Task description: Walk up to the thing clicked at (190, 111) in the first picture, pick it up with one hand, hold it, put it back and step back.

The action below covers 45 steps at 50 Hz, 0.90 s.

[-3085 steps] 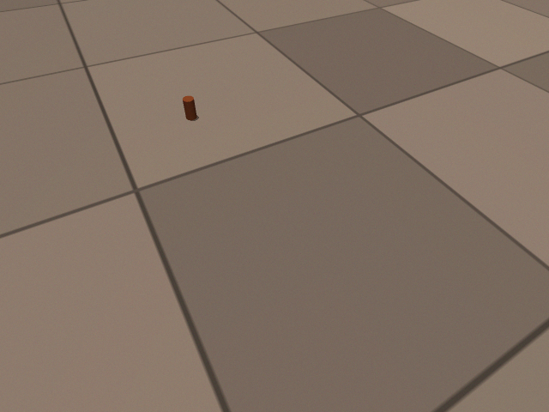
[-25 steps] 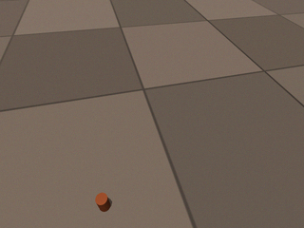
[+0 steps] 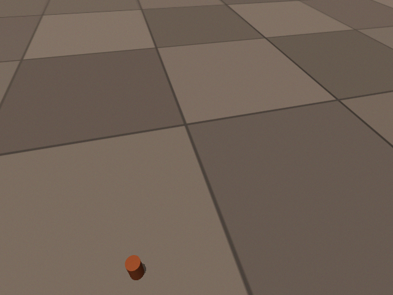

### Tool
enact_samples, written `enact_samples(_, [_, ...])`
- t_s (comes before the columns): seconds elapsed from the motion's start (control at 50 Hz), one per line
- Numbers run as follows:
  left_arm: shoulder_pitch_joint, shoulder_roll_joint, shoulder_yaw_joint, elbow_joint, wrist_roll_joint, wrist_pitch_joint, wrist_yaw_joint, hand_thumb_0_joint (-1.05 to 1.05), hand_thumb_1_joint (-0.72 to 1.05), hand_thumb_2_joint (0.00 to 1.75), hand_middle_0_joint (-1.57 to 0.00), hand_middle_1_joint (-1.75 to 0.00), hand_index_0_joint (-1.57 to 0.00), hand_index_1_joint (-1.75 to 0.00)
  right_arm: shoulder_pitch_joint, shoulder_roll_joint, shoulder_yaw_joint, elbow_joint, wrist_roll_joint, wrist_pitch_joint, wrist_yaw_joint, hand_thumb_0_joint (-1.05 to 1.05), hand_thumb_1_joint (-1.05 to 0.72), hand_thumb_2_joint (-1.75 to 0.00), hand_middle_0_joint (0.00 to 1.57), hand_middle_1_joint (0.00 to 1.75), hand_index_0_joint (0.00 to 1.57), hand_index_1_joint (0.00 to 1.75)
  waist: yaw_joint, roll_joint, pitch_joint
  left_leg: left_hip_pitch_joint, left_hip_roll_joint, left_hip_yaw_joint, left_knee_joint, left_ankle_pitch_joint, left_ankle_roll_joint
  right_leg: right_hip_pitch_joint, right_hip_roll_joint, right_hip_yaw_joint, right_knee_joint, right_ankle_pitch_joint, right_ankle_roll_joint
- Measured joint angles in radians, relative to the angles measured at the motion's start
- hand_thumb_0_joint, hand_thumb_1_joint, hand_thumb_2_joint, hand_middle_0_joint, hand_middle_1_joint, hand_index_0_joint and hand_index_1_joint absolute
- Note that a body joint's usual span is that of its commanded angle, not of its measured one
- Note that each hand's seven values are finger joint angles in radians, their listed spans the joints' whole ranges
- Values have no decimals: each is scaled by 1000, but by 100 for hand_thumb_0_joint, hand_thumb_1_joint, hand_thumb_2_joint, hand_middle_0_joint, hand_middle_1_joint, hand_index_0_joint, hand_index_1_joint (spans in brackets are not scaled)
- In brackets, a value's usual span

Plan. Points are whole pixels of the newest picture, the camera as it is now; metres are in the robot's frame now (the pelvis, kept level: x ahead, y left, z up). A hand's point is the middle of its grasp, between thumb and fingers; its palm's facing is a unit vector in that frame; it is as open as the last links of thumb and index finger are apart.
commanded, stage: stand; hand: left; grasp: from above
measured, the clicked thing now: (134, 267) +0.41 +0.27 -0.71
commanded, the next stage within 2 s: step back in 1.50 s
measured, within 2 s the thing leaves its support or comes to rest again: neither
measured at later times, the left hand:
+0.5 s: hand out of the picture +0.05 +0.24 -0.16, palm faces +0.01 -0.94 -0.34, open 7.4 cm
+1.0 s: hand out of the picture +0.09 +0.24 -0.16, palm faces +0.00 -0.94 -0.34, open 7.4 cm
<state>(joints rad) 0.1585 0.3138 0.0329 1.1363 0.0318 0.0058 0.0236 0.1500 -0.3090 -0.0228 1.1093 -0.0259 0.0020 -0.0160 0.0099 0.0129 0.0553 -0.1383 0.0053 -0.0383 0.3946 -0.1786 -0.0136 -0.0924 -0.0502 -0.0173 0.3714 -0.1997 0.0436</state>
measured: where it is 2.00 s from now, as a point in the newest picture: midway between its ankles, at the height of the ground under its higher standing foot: outside the picture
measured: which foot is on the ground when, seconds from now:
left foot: down 0.00-1.00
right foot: down 0.00-1.00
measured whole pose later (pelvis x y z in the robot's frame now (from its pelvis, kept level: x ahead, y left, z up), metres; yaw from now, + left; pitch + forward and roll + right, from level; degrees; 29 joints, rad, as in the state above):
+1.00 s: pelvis +0.02 -0.01 +0.00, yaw +0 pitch -3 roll +0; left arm 0.11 0.33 0.03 1.15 0.02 0.00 0.00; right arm 0.11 -0.34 0.00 1.13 -0.02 -0.01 -0.01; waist 0.00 0.01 0.06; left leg -0.13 0.02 -0.04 0.35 -0.18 -0.03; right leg -0.09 -0.03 -0.02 0.33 -0.20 0.03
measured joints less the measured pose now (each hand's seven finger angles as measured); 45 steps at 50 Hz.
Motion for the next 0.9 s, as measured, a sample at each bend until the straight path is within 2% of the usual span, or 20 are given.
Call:
enact_samples(0.44, [-8,-1,-3,28,-8,-4,-13,1,90,90,-20,-30,-20,-30,-4,-15,13,23,3,0,7,1,-91,-90,21,30,21,30,-6,7,6,-2,17,-3,-21,10,-13,-4,17,-3,-19,10,-14])
enact_samples(0.9, [-48,9,-4,15,-14,-8,-19,1,90,90,-20,-30,-20,-30,-33,-28,22,24,6,-8,7,1,-91,-90,21,30,21,30,-9,4,3,6,17,0,-41,2,-15,1,17,-1,-36,0,-14])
